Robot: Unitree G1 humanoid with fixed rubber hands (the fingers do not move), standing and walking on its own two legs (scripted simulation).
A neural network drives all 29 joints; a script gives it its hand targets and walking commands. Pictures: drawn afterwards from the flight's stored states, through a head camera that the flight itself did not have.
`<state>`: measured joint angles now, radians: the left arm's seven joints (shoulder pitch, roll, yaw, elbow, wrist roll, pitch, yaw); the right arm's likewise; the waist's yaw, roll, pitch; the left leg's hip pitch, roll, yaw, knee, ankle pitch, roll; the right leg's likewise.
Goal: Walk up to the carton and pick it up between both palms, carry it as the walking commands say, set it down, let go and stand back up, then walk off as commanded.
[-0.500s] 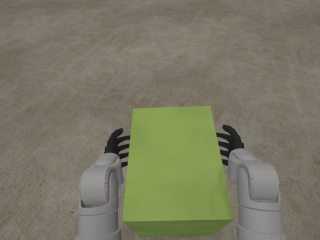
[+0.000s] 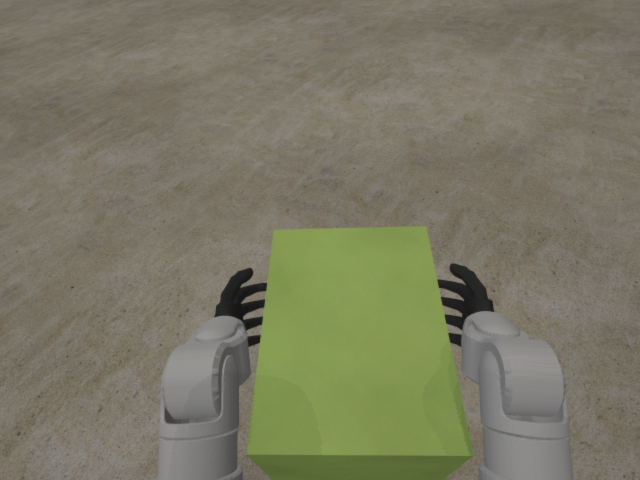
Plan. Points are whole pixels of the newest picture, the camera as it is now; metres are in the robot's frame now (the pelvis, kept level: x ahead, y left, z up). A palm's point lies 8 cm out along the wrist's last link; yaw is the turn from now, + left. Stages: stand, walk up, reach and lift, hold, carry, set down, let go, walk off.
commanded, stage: carry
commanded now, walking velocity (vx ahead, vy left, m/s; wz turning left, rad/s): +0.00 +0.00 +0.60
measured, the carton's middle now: (351, 364) +0.27 -0.01 +0.01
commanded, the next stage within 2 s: none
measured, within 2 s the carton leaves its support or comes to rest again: neither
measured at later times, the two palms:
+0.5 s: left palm (69, 454) +0.17 +0.27 +0.07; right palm (326, 353) +0.25 +0.01 +0.07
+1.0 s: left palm out of the picture +0.01 +0.36 +0.06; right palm (208, 433) +0.18 +0.14 +0.07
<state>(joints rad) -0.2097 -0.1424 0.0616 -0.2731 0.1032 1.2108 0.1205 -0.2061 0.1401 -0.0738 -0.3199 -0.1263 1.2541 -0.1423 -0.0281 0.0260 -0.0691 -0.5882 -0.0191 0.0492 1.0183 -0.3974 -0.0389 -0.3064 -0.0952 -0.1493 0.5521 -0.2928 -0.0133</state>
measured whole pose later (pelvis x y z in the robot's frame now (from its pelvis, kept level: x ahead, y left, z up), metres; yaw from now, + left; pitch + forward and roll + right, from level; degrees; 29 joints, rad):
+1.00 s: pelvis -0.13 +0.07 -0.01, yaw +36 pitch +3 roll +1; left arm -0.23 -0.15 0.12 -0.27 0.12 1.20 0.11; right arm -0.27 0.16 -0.08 -0.23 -0.11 1.20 -0.15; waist 0.00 -0.03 -0.03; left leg -0.39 -0.01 0.08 0.62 -0.28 0.03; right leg -0.49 -0.21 -0.15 0.95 -0.59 0.14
